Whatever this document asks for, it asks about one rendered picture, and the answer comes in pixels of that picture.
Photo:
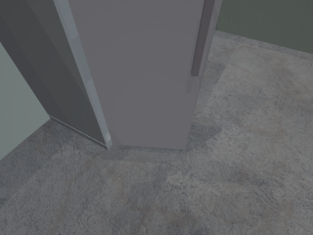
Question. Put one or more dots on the fridge door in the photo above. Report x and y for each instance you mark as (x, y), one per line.
(140, 55)

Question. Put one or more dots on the handle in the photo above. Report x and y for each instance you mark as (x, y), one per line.
(206, 14)

